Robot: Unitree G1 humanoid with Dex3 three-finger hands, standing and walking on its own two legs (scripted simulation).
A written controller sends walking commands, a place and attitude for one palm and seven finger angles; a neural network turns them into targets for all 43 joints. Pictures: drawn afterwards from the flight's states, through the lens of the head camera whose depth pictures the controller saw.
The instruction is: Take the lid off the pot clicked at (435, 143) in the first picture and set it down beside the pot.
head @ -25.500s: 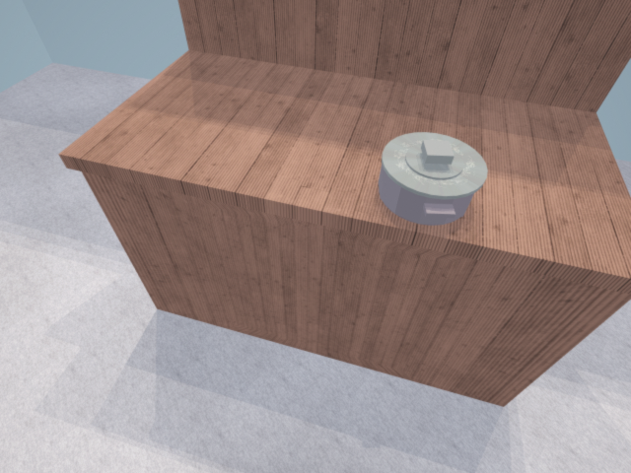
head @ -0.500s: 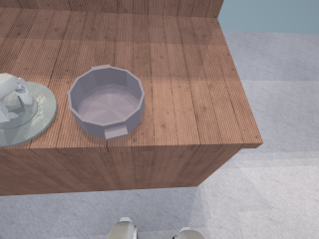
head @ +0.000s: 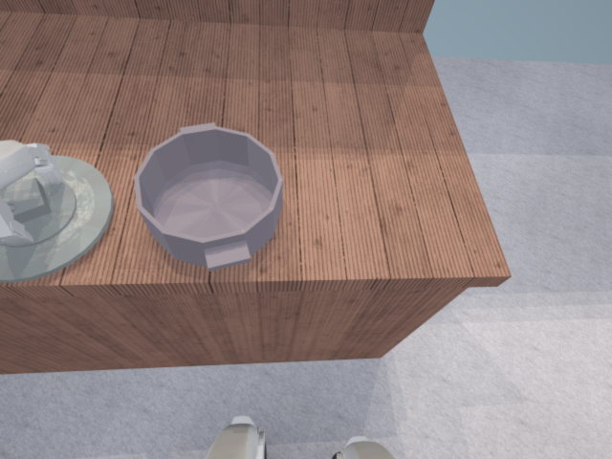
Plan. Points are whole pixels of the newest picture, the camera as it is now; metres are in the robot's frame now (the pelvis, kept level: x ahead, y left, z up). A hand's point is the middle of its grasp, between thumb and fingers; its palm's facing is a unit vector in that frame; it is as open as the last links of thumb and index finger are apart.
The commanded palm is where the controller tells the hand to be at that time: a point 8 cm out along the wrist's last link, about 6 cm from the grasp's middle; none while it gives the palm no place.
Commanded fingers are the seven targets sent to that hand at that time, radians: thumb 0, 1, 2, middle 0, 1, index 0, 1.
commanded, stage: open the fingers wide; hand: left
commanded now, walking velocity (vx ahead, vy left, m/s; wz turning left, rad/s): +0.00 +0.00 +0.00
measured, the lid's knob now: (23, 202) +0.44 +0.37 +0.02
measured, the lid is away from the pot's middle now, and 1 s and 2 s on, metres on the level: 0.25 0.25 0.25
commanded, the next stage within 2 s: raise the empty hand in 0.12 s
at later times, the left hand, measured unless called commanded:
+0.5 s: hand (13, 194) +0.42 +0.36 +0.06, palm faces -0.41 -0.12 -0.90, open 11.0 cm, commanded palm +0.43 +0.35 +0.13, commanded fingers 0.00 0.00 0.62 -0.34 -0.88 -0.34 -0.88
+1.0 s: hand out of the picture +0.41 +0.35 +0.12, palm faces -0.40 -0.13 -0.91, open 11.0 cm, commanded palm +0.43 +0.35 +0.19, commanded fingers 0.00 0.00 0.62 -0.34 -0.88 -0.34 -0.88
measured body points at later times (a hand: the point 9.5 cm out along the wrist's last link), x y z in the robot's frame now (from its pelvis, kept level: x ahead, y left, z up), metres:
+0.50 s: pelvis +0.00 +0.00 +0.01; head +0.09 +0.03 +0.45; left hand +0.44 +0.36 +0.11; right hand +0.06 -0.28 -0.11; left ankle +0.05 +0.09 -0.70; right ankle -0.01 -0.16 -0.70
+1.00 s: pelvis +0.01 -0.01 +0.02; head +0.07 +0.01 +0.47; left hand +0.43 +0.36 +0.17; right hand +0.10 -0.28 -0.10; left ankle +0.05 +0.09 -0.70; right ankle -0.01 -0.16 -0.70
